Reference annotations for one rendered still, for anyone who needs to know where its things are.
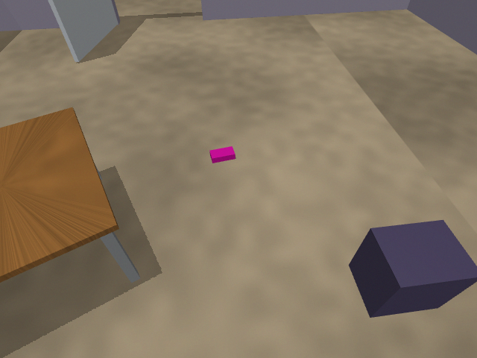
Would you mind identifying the coffee table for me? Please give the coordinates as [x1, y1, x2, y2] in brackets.
[0, 107, 140, 283]

